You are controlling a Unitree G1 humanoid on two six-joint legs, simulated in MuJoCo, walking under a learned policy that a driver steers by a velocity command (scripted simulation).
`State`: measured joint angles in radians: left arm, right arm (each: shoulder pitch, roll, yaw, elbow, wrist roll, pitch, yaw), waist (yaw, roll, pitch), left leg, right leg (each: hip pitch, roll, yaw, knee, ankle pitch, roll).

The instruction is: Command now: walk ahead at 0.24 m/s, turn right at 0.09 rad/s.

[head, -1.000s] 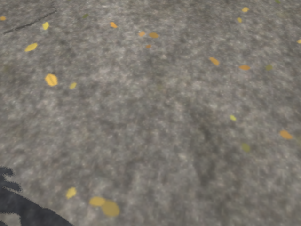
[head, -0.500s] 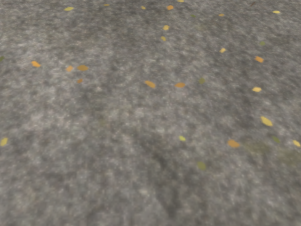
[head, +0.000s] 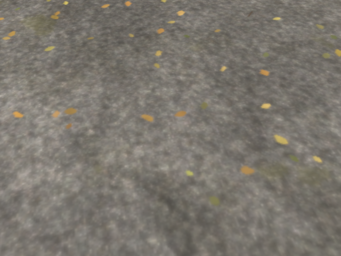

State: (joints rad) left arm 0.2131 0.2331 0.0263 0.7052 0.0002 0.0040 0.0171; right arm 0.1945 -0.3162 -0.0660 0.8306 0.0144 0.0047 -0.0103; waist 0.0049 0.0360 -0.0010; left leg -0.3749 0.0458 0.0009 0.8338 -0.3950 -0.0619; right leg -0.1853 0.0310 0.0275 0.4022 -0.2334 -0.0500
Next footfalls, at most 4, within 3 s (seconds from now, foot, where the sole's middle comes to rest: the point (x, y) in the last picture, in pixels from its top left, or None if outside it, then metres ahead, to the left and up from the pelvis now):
0.20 left None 0.09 0.14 -0.78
0.66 right None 0.43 -0.10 -0.78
1.22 left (154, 207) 0.73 0.15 -0.78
1.70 right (178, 146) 1.06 0.04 -0.78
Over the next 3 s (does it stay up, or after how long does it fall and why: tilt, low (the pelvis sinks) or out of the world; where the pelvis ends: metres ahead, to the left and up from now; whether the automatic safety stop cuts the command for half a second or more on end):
stays up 1.13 0.18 -0.01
